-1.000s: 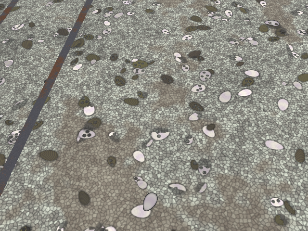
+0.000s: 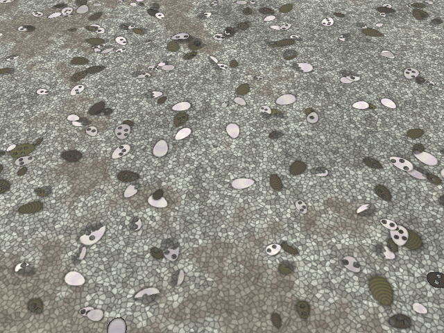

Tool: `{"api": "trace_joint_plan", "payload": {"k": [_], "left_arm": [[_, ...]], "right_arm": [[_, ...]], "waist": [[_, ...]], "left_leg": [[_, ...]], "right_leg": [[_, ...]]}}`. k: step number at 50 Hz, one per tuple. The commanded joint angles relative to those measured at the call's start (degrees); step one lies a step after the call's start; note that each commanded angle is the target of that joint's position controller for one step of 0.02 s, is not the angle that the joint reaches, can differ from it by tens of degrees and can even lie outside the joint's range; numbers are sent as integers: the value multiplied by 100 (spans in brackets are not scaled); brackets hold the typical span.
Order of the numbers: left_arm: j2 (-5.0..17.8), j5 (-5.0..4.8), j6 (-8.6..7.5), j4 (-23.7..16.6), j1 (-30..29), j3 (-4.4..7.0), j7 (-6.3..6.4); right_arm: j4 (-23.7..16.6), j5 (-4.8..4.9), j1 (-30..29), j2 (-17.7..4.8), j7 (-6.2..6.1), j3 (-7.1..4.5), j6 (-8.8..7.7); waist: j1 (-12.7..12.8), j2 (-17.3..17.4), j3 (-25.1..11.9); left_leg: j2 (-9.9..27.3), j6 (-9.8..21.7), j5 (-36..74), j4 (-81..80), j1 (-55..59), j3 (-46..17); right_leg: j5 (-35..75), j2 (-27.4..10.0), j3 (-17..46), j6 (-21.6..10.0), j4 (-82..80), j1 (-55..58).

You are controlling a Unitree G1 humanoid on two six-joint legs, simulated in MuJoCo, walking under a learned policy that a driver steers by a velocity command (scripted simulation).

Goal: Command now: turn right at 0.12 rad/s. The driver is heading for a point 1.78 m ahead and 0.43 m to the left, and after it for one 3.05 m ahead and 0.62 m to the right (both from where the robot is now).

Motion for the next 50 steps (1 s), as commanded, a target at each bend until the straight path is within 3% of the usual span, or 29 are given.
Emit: {"api": "trace_joint_plan", "payload": {"k": [1, 2, 3, 4, 5, 6, 9, 13, 18, 30, 43, 44, 46, 47, 49, 50], "left_arm": [[845, -22, -62, -149, -92, 179, 52], [774, -63, -74, -107, -151, 142, 73], [581, -68, -124, -84, -51, 67, 74], [502, -89, -143, -28, 315, 65, 47], [556, -67, -91, 164, 321, 73, 57], [624, -29, -69, 260, 227, 80, 64], [743, -48, -91, 489, 161, 127, 51], [584, -73, -120, 866, 238, 77, 98], [566, -79, -107, 1252, 272, 58, 131], [456, -89, -101, 1905, 419, -34, 182], [214, -94, -108, 2249, 577, -110, 219], [174, -87, -106, 2274, 634, -120, 220], [233, -55, -85, 2224, 645, -74, 211], [236, -6, -76, 2152, 579, -55, 184], [23, 105, -122, 1939, 324, -85, 101], [-1, 132, -180, 1835, 201, -89, 67]], "right_arm": [[-193, 26, 132, -316, -86, -43, -139], [-116, -7, 269, -263, -108, -5, -203], [-72, -77, 330, -399, -142, -1, -293], [-119, -90, 71, -836, -142, -55, -363], [-87, -6, -164, -718, -70, -32, -384], [-82, -7, -295, -498, -25, 34, -409], [146, 17, -76, -482, -68, 53, -438], [382, 13, -22, -421, -83, 74, -439], [677, 6, -50, -401, -93, 101, -452], [1306, 7, 124, -221, -115, 218, -464], [1693, 7, 408, -13, -150, 285, -471], [1722, -1, 465, -4, -147, 284, -467], [1733, -8, 553, -245, -139, 170, -411], [1741, -15, 681, -346, -126, 112, -373], [1843, -25, 1117, -447, -116, 14, -342], [1862, -42, 1189, -404, -113, -11, -364]], "waist": [[-58, -617, -291], [-195, -454, -325], [-142, -184, -501], [251, 406, -435], [232, 540, -369], [187, 516, -244], [34, 429, -159], [0, 43, -129], [6, -64, -72], [30, -50, -9], [18, -64, 66], [7, -44, -53], [-35, 184, 61], [-106, 364, 236], [-271, 730, 620], [-293, 699, 778]], "left_leg": [[-123, 122, 423, -1123, 603, 103], [-16, 167, 1257, -1929, 1163, -11], [452, 222, 1773, -2194, 1737, -550], [1007, 431, 2467, -2099, 1642, -1153], [1083, 623, 2322, -2052, 914, -1110], [871, 513, 1937, -2093, 717, -954], [522, 322, 1759, -2105, 851, -645], [529, 379, 1700, -2093, 1037, -633], [507, 409, 1593, -2162, 983, -642], [439, 420, 1524, -2235, 898, -639], [394, 432, 1520, -2215, 839, -640], [354, 442, 981, -2284, 879, -649], [303, 621, -720, -2359, 763, -841], [464, 811, -1685, -2522, 689, -1183], [1224, 1308, -2817, -3119, 704, -2228], [1554, 1502, -2725, -3334, 587, -2575]], "right_leg": [[1719, -1494, 1297, -634, -390, -51], [1604, -1416, 1270, -433, -297, -300], [1223, -1269, 1228, -164, -221, -583], [512, -742, 792, 7, -186, -676], [96, -515, 569, 69, -388, -33], [274, -569, 614, 90, -481, 206], [839, -720, 690, 70, -458, 221], [746, -735, 692, 146, -603, 75], [751, -768, 688, 177, -667, 125], [750, -840, 634, 188, -660, 173], [727, -859, 565, 215, -596, 93], [343, -802, 524, 202, -598, 115], [-938, -475, 260, 98, -129, -236], [-1564, -317, 129, 43, 242, -674], [-1564, -224, -328, 41, 1232, -1456], [-1302, -433, -407, 57, 1695, -1646]]}}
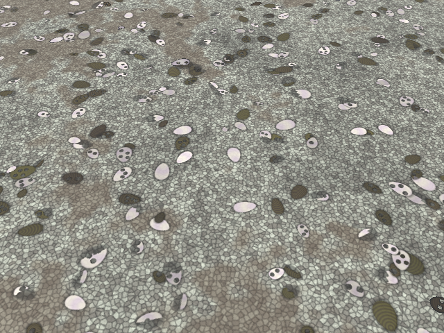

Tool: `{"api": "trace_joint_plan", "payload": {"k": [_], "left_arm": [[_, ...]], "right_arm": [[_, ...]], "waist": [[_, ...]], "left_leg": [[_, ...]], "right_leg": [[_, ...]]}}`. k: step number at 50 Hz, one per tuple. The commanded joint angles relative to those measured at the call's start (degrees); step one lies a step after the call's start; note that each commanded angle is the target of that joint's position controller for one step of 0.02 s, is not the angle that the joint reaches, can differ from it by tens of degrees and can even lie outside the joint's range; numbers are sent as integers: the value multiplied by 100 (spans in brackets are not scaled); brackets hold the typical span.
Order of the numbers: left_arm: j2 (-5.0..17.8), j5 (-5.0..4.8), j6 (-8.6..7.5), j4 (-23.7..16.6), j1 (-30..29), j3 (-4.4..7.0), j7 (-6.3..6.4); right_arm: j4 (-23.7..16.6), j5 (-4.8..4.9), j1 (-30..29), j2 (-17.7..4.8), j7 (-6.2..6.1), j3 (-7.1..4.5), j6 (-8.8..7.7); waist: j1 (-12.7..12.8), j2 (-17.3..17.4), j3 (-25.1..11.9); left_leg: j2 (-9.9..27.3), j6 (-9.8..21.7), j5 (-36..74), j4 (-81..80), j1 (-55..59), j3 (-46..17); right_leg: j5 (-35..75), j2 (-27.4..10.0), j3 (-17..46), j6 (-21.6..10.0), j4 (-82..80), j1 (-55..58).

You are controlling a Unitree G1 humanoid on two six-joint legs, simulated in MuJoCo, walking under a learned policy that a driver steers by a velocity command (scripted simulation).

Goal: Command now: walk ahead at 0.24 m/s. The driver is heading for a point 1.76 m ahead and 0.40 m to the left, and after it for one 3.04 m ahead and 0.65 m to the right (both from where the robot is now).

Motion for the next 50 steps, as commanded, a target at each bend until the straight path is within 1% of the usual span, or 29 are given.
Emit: {"api": "trace_joint_plan", "payload": {"k": [1, 3, 6, 8, 9, 10, 11, 12, 13, 15, 17, 20, 24, 27, 29, 30, 31, 32, 33, 34, 35, 36, 37, 38, 40, 42, 44, 47, 50], "left_arm": [[357, 72, -172, -508, -459, 74, -89], [407, 32, -287, -613, -456, 118, -164], [335, -45, -385, -693, -330, 157, -215], [221, -81, -398, -453, 399, 186, -190], [310, -68, -411, -303, 861, 236, -152], [643, 8, -463, -206, 1460, 325, -95], [1266, -24, -461, -126, 2126, 470, -80], [1143, -29, -397, -92, 1857, 461, -64], [901, -38, -427, -336, 1245, 403, -104], [687, -75, -552, -540, 766, 343, -126], [501, -84, -640, -456, 962, 278, -97], [453, -94, -677, -286, 1438, 235, -78], [425, -78, -676, -282, 1548, 186, -58], [529, -67, -686, -240, 1630, 198, -27], [616, -61, -700, -238, 1505, 220, -16], [686, -61, -707, -249, 1413, 241, -7], [758, -49, -694, -256, 1337, 269, 3], [816, -66, -664, -283, 1222, 292, -2], [758, -91, -656, -353, 1197, 277, -29], [178, -217, -638, -512, 1631, 176, -99], [401, -187, -613, -471, 1752, 287, -136], [581, -102, -589, -650, 1168, 347, -127], [573, -55, -616, -776, 707, 351, -154], [454, -40, -601, -795, 568, 358, -168], [240, 67, -458, -761, 729, 341, -225], [194, 72, -360, -842, 598, 349, -259], [260, 72, -297, -1047, 83, 361, -284], [315, 26, -287, -1363, -787, 352, -315], [216, -40, -312, -1586, -1449, 291, -335]], "right_arm": [[44, -57, 765, -872, 2, -248, -36], [-34, -70, 630, -909, 25, -294, -143], [-133, -16, 359, -889, 44, -327, -234], [-211, 38, 157, -878, 60, -349, -236], [-261, 8, 136, -768, 73, -324, -261], [-398, -28, -20, -464, 111, -235, -314], [-662, -22, -122, -111, 167, -140, -367], [-717, -186, -230, -606, 215, -252, -361], [-739, -183, -403, -596, 283, -258, -382], [-643, -124, -306, -440, 365, -237, -446], [-616, -149, -311, -473, 397, -262, -394], [-816, -122, -799, -398, 384, -255, -302], [-1276, -69, -1905, -259, 378, -162, -279], [-1470, -17, -2293, -259, 361, -118, -284], [-1493, -14, -2110, -390, 308, -160, -306], [-1417, -16, -1779, -487, 267, -206, -330], [-1234, -9, -1162, -616, 224, -278, -369], [-929, -12, -251, -724, 179, -360, -418], [-690, -113, 612, -986, 119, -470, -457], [-664, -252, 1150, -1546, 102, -610, -458], [-660, -91, 824, -1492, 193, -616, -388], [-770, 27, 92, -1204, 211, -547, -389], [-854, 52, -320, -779, 238, -443, -439], [-835, 14, -468, -559, 235, -377, -497], [-656, -5, -278, -308, 187, -275, -593], [-523, -4, 70, -436, 167, -280, -675], [-473, 5, 294, -585, 160, -293, -690], [-434, 23, 634, -559, 162, -253, -668], [-370, 27, 973, -541, 146, -222, -668]], "waist": [[-256, 704, 1119], [-121, 484, 945], [76, 610, 805], [396, 477, 720], [541, 222, 630], [786, -694, 493], [876, -1783, 262], [609, -1068, 682], [340, -465, 1023], [59, -214, 906], [22, -255, 691], [81, -351, 636], [243, -436, 843], [293, -554, 882], [116, -561, 751], [-53, -575, 547], [-317, -573, 212], [-694, -487, -242], [-1003, -304, -712], [-786, 784, -1417], [-589, 911, -1568], [-295, 495, -569], [-217, 119, 22], [-24, -16, 295], [243, 95, 344], [299, 168, 378], [255, 217, 516], [55, 246, 666], [-147, 332, 665]], "left_leg": [[2102, 1083, -2951, -1955, -271, -2752], [2024, 1030, -2234, -1898, -50, -2432], [1557, 768, -1528, -1599, -535, -1577], [1239, 634, -1585, -1053, -1398, -1118], [1030, 536, -1632, -498, -1924, -916], [560, 330, -1372, 972, -2530, -312], [-48, 136, -1536, 2682, -3502, 408], [295, 217, -1398, 3620, -3668, 28], [558, 234, -766, 3881, -3725, -151], [780, 92, 89, 3707, -3319, -164], [767, -56, 440, 3613, -3187, 37], [716, -192, 650, 3440, -3453, 275], [551, -261, 1050, 2186, -3230, 585], [383, -98, 1250, 1272, -2651, 759], [240, 135, 1167, 969, -2131, 792], [104, 254, 1030, 911, -1707, 808], [-31, 367, 890, 828, -1124, 776], [-100, 481, 1080, 444, -143, 767], [494, 659, 730, 328, 1176, 156], [2203, 1227, -187, 65, 2561, -2350], [2658, 1679, -559, -912, 2578, -4259], [2450, 1463, -1130, -1116, 1726, -3449], [2230, 1293, -805, -1347, 841, -2714], [1969, 1100, -232, -1491, 266, -2172], [1632, 890, 732, -1595, -316, -1402], [1516, 890, 1421, -1638, -365, -1034], [1424, 860, 1547, -1782, -278, -778], [1269, 738, 2081, -1840, 16, -502], [1182, 581, 2697, -1757, 317, -275]], "right_leg": [[-369, -231, -272, -70, 1253, -1677], [-384, -377, -235, -55, 1406, -1828], [-74, -233, -513, -51, 470, -849], [679, 49, -840, -60, -502, 619], [516, 61, -685, -69, -762, 1401], [-495, -927, 726, -192, -1579, 2003], [-2343, -2272, 3215, -710, -2644, 2329], [-2729, -2484, 3597, -1008, -2682, 1666], [-2265, -2234, 3075, -947, -2631, 1211], [-569, -1717, 1979, -730, -2702, 988], [939, -1417, 1229, -633, -2608, 1186], [2641, -1292, 678, -660, -2411, 1421], [3637, -1127, 269, -666, -2412, 1187], [4232, -1193, 129, -657, -2383, 1254], [5309, -1304, 26, -610, -2047, 1475], [6117, -1330, -44, -557, -1622, 1610], [6695, -1324, -103, -498, -895, 1740], [6581, -1222, -206, -424, 150, 1588], [5181, -1024, -284, -376, 1490, 674], [1599, -223, -596, -190, 3703, -1024], [-567, 289, 30, -225, 4835, -2024], [-15, -177, 182, -301, 4846, -2456], [449, -395, 127, -306, 4513, -2386], [656, -566, 117, -296, 4174, -2124], [721, -711, 93, -176, 3701, -1597], [813, -739, -50, -77, 3413, -1684], [1188, -825, -188, 25, 3006, -2111], [1828, -848, -383, 150, 2084, -2542], [2290, -679, -597, 178, 1079, -2388]]}}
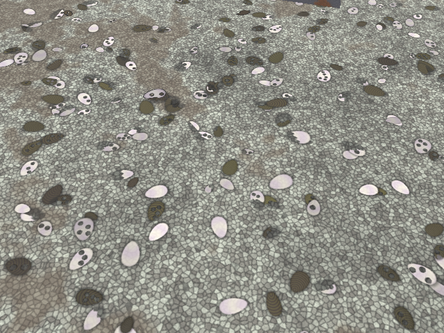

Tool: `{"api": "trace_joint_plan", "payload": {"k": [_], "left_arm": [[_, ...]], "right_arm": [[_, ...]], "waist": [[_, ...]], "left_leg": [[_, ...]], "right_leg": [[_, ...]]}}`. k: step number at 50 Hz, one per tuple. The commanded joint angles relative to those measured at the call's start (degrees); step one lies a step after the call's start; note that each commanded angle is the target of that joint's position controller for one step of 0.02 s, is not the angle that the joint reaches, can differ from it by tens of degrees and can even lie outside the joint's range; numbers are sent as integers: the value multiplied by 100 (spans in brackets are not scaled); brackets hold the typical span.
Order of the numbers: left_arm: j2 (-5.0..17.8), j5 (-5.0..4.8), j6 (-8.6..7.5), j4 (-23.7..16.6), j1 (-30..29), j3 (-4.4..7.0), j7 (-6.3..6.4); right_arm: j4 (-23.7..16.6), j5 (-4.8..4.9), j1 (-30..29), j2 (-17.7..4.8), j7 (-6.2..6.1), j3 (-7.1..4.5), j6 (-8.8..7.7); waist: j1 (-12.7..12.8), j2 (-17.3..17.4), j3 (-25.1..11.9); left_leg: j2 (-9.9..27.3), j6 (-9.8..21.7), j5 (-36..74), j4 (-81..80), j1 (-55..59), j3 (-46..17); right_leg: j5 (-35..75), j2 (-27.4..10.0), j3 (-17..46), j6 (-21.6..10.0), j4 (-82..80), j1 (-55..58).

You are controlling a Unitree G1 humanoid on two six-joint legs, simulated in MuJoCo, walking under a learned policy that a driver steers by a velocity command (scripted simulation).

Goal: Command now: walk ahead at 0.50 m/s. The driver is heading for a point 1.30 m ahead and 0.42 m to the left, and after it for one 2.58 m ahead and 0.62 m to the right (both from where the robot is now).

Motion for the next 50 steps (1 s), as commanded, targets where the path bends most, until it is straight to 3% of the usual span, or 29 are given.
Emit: {"api": "trace_joint_plan", "payload": {"k": [1, 5, 7, 9, 10, 11, 12, 13, 14, 15, 17, 20, 22, 27, 31, 34, 36, 37, 38, 39, 40, 41, 42, 44, 45, 47, 50], "left_arm": [[116, -56, -47, -430, -619, -33, -22], [210, -55, -99, -658, -1136, -23, -3], [305, -62, -161, -696, -983, 18, 19], [499, -65, -252, -392, 75, 124, 99], [691, 7, -325, -107, 1050, 217, 163], [1244, 181, -365, -2, 1965, 367, 250], [1560, 187, -300, -21, 1972, 451, 184], [1088, 22, -232, -111, 1503, 371, 142], [727, -24, -254, -198, 929, 262, 131], [502, -14, -296, -218, 657, 207, 124], [266, -53, -359, -87, 723, 137, 196], [366, -110, -489, 50, 1087, 156, 225], [433, -89, -515, 78, 1242, 170, 233], [473, -71, -520, 140, 1527, 144, 254], [675, -60, -455, 256, 1929, 187, 320], [845, -35, -349, 261, 1910, 233, 376], [1032, -20, -236, 211, 1834, 292, 379], [1083, -43, -184, 143, 1761, 306, 345], [934, -58, -179, -45, 1724, 267, 312], [462, -137, -232, -529, 1685, 215, 191], [861, -94, -314, -721, 974, 259, 153], [729, -159, -389, -814, 722, 213, 129], [709, -154, -426, -719, 871, 205, 152], [650, 61, -236, -673, 1050, 201, 156], [629, 108, -128, -691, 1082, 201, 134], [570, 117, 6, -797, 915, 185, 89], [616, 97, 69, -1093, 173, 171, 70]], "right_arm": [[-171, 8, 342, -645, -38, -72, -77], [-41, -61, 680, -675, -101, -69, -38], [-54, -98, 535, -772, -135, -92, -15], [-111, -96, 290, -905, -129, -127, -5], [-168, -32, 150, -888, -103, -119, -5], [-412, 117, 182, -563, -57, -31, -28], [-396, 285, 923, -177, -76, 6, 30], [-361, 108, 434, -791, -118, -168, 103], [-513, 63, -32, -689, -87, -182, 94], [-558, 33, -234, -540, -62, -179, 110], [-577, -100, -195, -407, 33, -213, 263], [-757, -119, -453, -256, 128, -233, 430], [-938, -125, -869, -270, 172, -233, 483], [-1396, -100, -1993, -256, 279, -151, 463], [-1698, -133, -2616, -325, 332, -119, 451], [-1721, -157, -2431, -475, 309, -187, 452], [-1514, -165, -1617, -666, 260, -296, 432], [-1283, -197, -861, -829, 210, -392, 377], [-1141, -266, -167, -1347, 129, -567, 345], [-1312, -155, -503, -1905, 107, -692, 404], [-1339, -67, -360, -1860, 76, -669, 489], [-1293, -42, -631, -1597, 20, -593, 482], [-1280, -13, -863, -1289, 8, -517, 434], [-1349, 43, -1190, -1033, -37, -420, 315], [-1352, 70, -1138, -1022, -31, -399, 248], [-1307, 98, -913, -1177, -13, -421, 165], [-1280, 84, -493, -1277, 0, -436, 164]], "waist": [[-48, 509, 369], [-196, 545, 421], [-4, 569, 352], [463, 602, -170], [892, 460, -695], [1108, -163, -1524], [740, -1114, -2169], [662, -105, -1569], [486, 0, -717], [358, 68, -316], [119, -167, -72], [9, -193, -8], [33, -199, 92], [209, -209, 338], [383, -209, 397], [204, -361, 172], [-132, -440, -317], [-477, -254, -742], [-761, 310, -1275], [-287, 1662, -1584], [-504, 590, -1425], [-323, 362, -769], [-32, -53, -315], [322, -29, -262], [370, 38, -310], [383, 123, -278], [143, 311, -87]], "left_leg": [[1453, 376, 2390, -529, -303, -764], [1713, 476, 3075, -187, 549, -863], [1813, 477, 3956, 248, 774, -939], [1686, 345, 5047, 1377, 651, -901], [1465, 241, 4413, 2468, -4, -760], [1036, 85, 2313, 4201, -1451, -532], [186, -47, -1908, 5921, -3028, -374], [572, 30, -1434, 6241, -3347, -871], [769, 17, -897, 6048, -3414, -891], [958, 3, -588, 5808, -3294, -869], [1102, -86, -391, 5563, -2982, -807], [1156, -164, -68, 5445, -3244, -685], [1221, -211, 337, 5250, -3624, -607], [1121, -259, 1245, 3562, -3663, -218], [963, -49, 1034, 2667, -3512, 187], [571, 259, 284, 2423, -2980, 450], [167, 517, -257, 2225, -2093, 538], [23, 681, -95, 1740, -1035, 410], [973, 1000, -667, 1418, 308, -957], [2479, 1874, -657, 634, 1734, -4317], [2516, 1833, -253, 233, 1571, -4386], [2433, 1673, 183, 234, 1002, -3579], [2166, 1396, 1005, 160, 225, -3021], [1632, 1117, 1836, 92, -495, -2282], [1520, 1098, 2102, 71, -610, -2164], [1340, 1057, 2334, 9, -737, -1985], [1220, 872, 2193, -105, -649, -2037]], "right_leg": [[492, 237, -357, 31, -815, 140], [210, 396, -401, -131, -1370, 54], [-251, 536, -362, -264, -1630, 389], [-551, 864, -430, -437, -2029, 1762], [-183, 672, -255, -585, -2339, 3177], [-734, -765, 1322, -917, -2413, 4861], [-689, -2111, 3587, -1571, -2935, 5811], [-1285, -1759, 3335, -1367, -3147, 5103], [-1211, -1545, 2452, -1156, -3419, 4174], [-856, -1288, 1823, -949, -3644, 3566], [-316, -935, 932, -671, -3842, 2933], [382, -867, 298, -622, -3964, 2882], [589, -814, -60, -596, -4033, 2935], [1236, -619, -828, -516, -4025, 3099], [1905, -865, -1128, -511, -3830, 3839], [3928, -955, -1409, -454, -2998, 4333], [4767, -974, -1486, -443, -1583, 4405], [4109, -905, -1557, -327, -344, 3946], [2035, -703, -1555, -139, 1403, 2684], [-2709, 724, -1013, 239, 3538, 100], [-2362, 557, 114, 188, 3649, -564], [-1806, 273, 197, 134, 3351, -754], [-1493, 61, 201, 130, 2709, -408], [-1403, -95, 267, 243, 2079, 284], [-1408, -87, 252, 310, 1910, 423], [-1227, -60, 148, 430, 1543, 335], [-589, -34, 73, 539, 872, -160]]}}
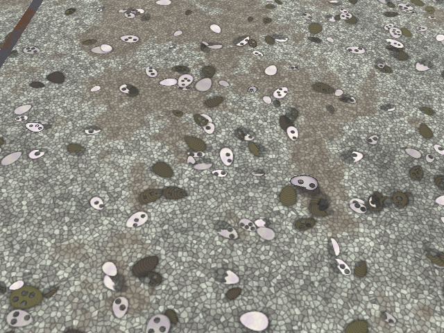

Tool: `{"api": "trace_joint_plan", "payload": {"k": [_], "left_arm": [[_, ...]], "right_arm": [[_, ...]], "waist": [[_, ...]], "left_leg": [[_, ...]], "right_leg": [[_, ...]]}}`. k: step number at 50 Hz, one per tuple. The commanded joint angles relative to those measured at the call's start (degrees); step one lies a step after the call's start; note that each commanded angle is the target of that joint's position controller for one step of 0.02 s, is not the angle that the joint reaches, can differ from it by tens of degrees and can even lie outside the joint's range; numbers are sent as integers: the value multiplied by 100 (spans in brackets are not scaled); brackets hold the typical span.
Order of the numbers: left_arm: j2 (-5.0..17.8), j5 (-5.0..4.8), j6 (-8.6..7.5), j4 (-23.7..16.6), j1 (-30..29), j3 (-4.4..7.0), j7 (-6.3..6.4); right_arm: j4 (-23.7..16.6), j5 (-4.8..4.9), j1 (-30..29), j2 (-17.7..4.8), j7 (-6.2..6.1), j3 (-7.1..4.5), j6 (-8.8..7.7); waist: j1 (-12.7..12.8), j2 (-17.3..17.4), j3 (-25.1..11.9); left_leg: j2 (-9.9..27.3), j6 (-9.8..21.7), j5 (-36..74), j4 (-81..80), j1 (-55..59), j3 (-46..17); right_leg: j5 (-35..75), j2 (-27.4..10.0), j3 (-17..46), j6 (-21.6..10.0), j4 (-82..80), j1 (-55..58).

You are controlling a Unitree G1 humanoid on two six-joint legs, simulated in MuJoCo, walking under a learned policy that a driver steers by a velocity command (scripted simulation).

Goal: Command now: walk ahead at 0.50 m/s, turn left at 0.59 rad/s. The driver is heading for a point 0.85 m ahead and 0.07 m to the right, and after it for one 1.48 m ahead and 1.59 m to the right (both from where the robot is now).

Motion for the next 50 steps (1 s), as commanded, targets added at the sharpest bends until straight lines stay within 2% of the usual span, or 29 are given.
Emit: {"api": "trace_joint_plan", "payload": {"k": [1, 5, 10, 11, 13, 14, 15, 16, 17, 18, 19, 20, 21, 23, 26, 31, 33, 36, 39, 40, 41, 42, 43, 44, 45, 46, 47, 48, 50], "left_arm": [[416, -2, 76, -370, -125, 73, -19], [396, -23, 54, -599, -737, 16, -68], [346, -83, -56, -895, -1428, -92, -137], [386, -96, -83, -927, -1407, -90, -137], [541, -110, -131, -786, -801, -36, -90], [683, -128, -158, -604, -220, 29, -30], [783, -132, -208, -352, 641, 87, 44], [1067, -14, -254, -200, 1532, 169, 136], [1704, 98, -228, -140, 1947, 343, 126], [1280, -102, -144, -96, 1605, 273, 36], [901, -175, -132, -191, 976, 179, 15], [591, -152, -156, -210, 674, 101, -9], [495, -133, -191, -145, 648, 59, 2], [439, -165, -273, 41, 778, 20, 10], [591, -222, -380, 248, 1113, 62, -22], [603, -248, -366, 467, 1549, 52, -31], [672, -245, -368, 545, 1737, 63, -22], [730, -210, -341, 654, 1962, 63, 7], [821, -170, -293, 722, 1921, 81, 61], [858, -164, -275, 732, 1855, 88, 77], [858, -182, -245, 750, 1795, 83, 80], [739, -206, -242, 695, 1791, 36, 83], [272, -359, -260, 400, 1967, -98, 48], [433, -330, -231, 458, 2239, -23, 67], [715, -223, -179, 483, 1866, 62, 90], [563, -225, -196, 438, 1579, 29, 43], [452, -238, -167, 461, 1501, 20, 17], [439, -146, -92, 477, 1509, 32, -15], [331, -89, 40, 556, 1618, 28, -93]], "right_arm": [[-311, 10, 345, -807, -11, -155, -105], [-255, -2, 781, -749, -37, -113, -106], [-130, -89, 1161, -702, -120, -34, -129], [-125, -106, 1129, -754, -139, -35, -138], [-160, -114, 844, -890, -160, -45, -172], [-150, -132, 771, -963, -150, -57, -188], [-146, -126, 653, -997, -116, -57, -199], [-264, -88, 654, -790, -82, 3, -228], [-300, 162, 1473, -262, -48, 89, -207], [-228, -58, 1320, -678, -72, 38, -197], [-309, -117, 829, -679, -53, 24, -172], [-388, -145, 462, -601, -11, 66, -177], [-435, -163, 310, -528, 29, 73, -141], [-409, -236, 428, -400, 107, 111, -26], [-511, -258, 111, -310, 166, 153, 31], [-918, -215, -1191, -159, 211, 273, 16], [-1019, -187, -1569, -106, 219, 319, 4], [-1135, -166, -1943, -182, 195, 319, -15], [-1164, -179, -1894, -303, 155, 272, -58], [-1066, -197, -1576, -362, 125, 234, -85], [-824, -234, -882, -431, 84, 178, -135], [-531, -329, 66, -690, 22, 79, -202], [-461, -458, 843, -1262, -52, -66, -227], [-399, -250, 820, -1402, -18, -136, -130], [-483, -140, 283, -1033, 5, -54, -92], [-552, -128, -164, -661, 24, 43, -124], [-551, -143, -397, -436, 26, 104, -165], [-486, -126, -439, -330, -1, 138, -213], [-391, -125, -320, -339, -26, 138, -322]], "waist": [[1, 357, -110], [-245, 493, -98], [-478, 587, 62], [-421, 619, 82], [-55, 689, -57], [184, 709, -339], [617, 557, -764], [948, 219, -1401], [660, -1226, -2203], [512, -665, -1883], [288, -205, -849], [248, 153, -416], [161, 36, -204], [-12, -262, -189], [-23, -252, -143], [255, -215, 69], [374, -235, 67], [481, -250, 76], [354, -294, 50], [191, -300, -99], [-131, -160, -447], [-471, 65, -1046], [-593, 1050, -1853], [-431, 1614, -2110], [-259, 814, -1228], [-132, 554, -618], [28, 498, -320], [152, 637, -156], [257, 634, -171]], "left_leg": [[1501, 555, 2030, -747, 270, -1500], [1477, 337, 2387, -648, 853, -1468], [1640, 285, 3087, -475, 1408, -1452], [1716, 258, 3290, -417, 1463, -1471], [1743, 74, 4373, -14, 1345, -1344], [1684, -1, 5120, 574, 1351, -1280], [1480, -86, 5133, 1571, 1151, -1075], [1232, -143, 3620, 2980, 224, -954], [150, -454, -345, 5253, -1612, -416], [220, -361, -1685, 5740, -2245, -714], [551, -368, -1210, 5710, -2460, -709], [767, -375, -901, 5382, -2423, -641], [921, -384, -803, 5103, -2331, -566], [1059, -478, -687, 4748, -1984, -421], [1245, -609, -347, 4346, -2350, -172], [1412, -819, 668, 2725, -2686, 209], [1329, -821, 932, 2132, -2493, 330], [1209, -736, 879, 1628, -2344, 403], [1062, -520, 318, 1257, -2009, 406], [921, -425, 119, 1070, -1557, 444], [750, -294, 217, 664, -677, 533], [1097, -77, 226, 622, 701, 150], [2729, 424, -441, 393, 2342, -2003], [3406, 824, -466, -277, 2571, -3736], [3136, 668, -709, -315, 1865, -2944], [2884, 517, -542, -549, 1063, -2199], [2606, 259, -368, -812, 523, -1623], [2411, 92, -66, -964, 172, -1214], [2275, 17, 508, -1129, -20, -718]], "right_leg": [[615, 106, -190, 118, -537, -483], [1250, 251, -223, 42, -1407, -704], [1369, 522, -435, -250, -2423, -443], [1273, 572, -426, -350, -2606, -244], [878, 805, -464, -584, -2958, 762], [625, 1004, -517, -695, -3029, 1452], [857, 1008, -521, -834, -3396, 2467], [421, 111, 399, -1079, -3388, 3875], [221, -1542, 3214, -1992, -3689, 5410], [-155, -1553, 4142, -1992, -4359, 4905], [-548, -1363, 3199, -1881, -4479, 3928], [-255, -1077, 2494, -1733, -4667, 3276], [170, -811, 1953, -1584, -4801, 2909], [856, -503, 1311, -1440, -5004, 2493], [1372, -415, 888, -1529, -5242, 2556], [1858, -122, 290, -1383, -5394, 2795], [2100, -129, 170, -1321, -5328, 2927], [2445, -314, 199, -1288, -5117, 3349], [3139, -531, 250, -1210, -4685, 3764], [3774, -513, 193, -1143, -4269, 3826], [4225, -336, 2, -1045, -3425, 3741], [3595, -86, -201, -925, -2264, 3057], [1251, 521, -604, -670, -295, 1365], [-1632, 1142, -277, -667, 881, 258], [-1301, 756, 139, -736, 1161, -116], [-843, 541, 177, -738, 959, -78], [-555, 372, 164, -727, 613, 147], [-417, 284, 164, -671, 398, 343], [-140, 297, 114, -584, 396, 531]]}}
